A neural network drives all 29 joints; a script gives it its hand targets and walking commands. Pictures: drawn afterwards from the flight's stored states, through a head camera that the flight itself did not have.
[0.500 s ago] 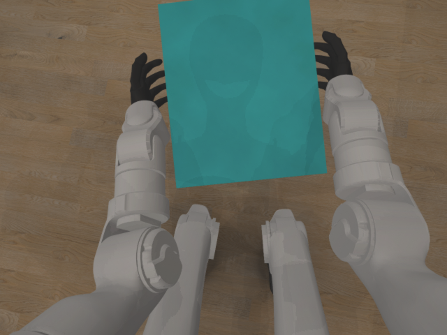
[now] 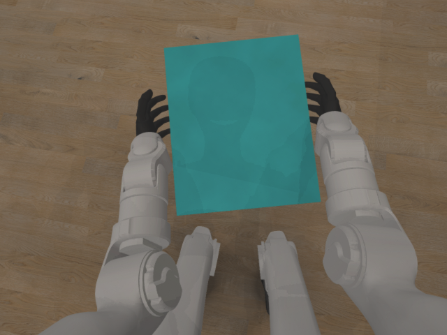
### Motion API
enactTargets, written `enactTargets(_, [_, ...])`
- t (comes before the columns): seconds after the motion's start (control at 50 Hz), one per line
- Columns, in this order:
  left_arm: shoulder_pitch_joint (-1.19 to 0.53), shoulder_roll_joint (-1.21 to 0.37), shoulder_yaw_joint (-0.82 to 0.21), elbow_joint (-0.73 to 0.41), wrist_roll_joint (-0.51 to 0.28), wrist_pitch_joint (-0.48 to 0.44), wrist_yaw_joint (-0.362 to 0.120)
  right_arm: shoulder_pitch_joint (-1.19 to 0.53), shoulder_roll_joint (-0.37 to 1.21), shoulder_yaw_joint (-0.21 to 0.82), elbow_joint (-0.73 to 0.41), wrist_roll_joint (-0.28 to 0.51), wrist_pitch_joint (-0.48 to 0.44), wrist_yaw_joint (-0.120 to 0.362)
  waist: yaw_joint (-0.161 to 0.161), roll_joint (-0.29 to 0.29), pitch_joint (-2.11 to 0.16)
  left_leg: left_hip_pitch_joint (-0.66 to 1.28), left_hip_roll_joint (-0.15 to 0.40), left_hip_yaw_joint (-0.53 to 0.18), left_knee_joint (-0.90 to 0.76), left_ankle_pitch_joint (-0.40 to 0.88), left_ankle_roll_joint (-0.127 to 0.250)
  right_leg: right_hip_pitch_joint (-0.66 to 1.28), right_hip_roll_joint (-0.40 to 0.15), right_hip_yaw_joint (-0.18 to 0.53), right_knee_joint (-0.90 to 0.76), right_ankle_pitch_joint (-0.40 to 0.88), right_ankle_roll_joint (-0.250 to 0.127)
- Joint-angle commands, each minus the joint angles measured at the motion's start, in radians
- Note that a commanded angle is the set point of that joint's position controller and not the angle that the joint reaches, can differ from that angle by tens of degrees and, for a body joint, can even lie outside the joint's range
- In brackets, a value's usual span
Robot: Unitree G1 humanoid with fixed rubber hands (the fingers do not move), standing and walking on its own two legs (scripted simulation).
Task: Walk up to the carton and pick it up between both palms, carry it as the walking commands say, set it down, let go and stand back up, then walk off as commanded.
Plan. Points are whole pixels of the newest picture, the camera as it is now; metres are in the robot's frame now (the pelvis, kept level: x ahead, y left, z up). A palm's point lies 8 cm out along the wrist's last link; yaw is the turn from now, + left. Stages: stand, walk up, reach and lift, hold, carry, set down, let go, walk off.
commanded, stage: reach and lift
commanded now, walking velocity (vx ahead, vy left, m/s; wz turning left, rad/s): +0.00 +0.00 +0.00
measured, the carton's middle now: (237, 137) +0.47 +0.02 -0.14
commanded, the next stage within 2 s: none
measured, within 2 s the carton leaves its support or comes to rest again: neither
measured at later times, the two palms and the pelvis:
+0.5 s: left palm (130, 132) +0.41 +0.17 +0.02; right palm (340, 109) +0.46 -0.14 +0.01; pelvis +0.02 +0.00 +0.06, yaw +0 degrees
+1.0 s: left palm (102, 128) +0.39 +0.17 +0.09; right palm (360, 99) +0.44 -0.13 +0.09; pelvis +0.04 +0.00 +0.13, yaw -1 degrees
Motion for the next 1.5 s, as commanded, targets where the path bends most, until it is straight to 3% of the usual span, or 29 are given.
enactTargets(0.0, [-0.710, -0.956, -0.599, 0.057, -0.167, -0.008, -0.349, -0.567, 1.085, 0.415, -0.024, 0.177, -0.058, 0.300, 0.003, -0.083, -0.933, 0.514, -0.070, 0.173, -0.153, 0.274, 0.027, 0.599, 0.054, -0.140, -0.200, 0.251, -0.008])
enactTargets(0.8, [-0.345, -1.035, -0.708, 0.003, -0.129, -0.033, -0.382, -0.239, 1.184, 0.503, -0.090, 0.156, -0.093, 0.325, 0.004, -0.057, -0.702, 0.924, -0.045, 0.101, -0.539, 0.397, 0.040, 0.962, 0.028, -0.070, -0.570, 0.374, -0.017])
enactTargets(1.48, [-0.072, -1.016, -0.746, -0.080, -0.130, 0.042, -0.411, 0.002, 1.156, 0.570, -0.223, 0.154, -0.020, 0.346, 0.021, -0.039, -0.408, 1.383, -0.006, 0.068, -0.949, 0.510, 0.042, 1.389, -0.015, -0.028, -0.966, 0.473, -0.019])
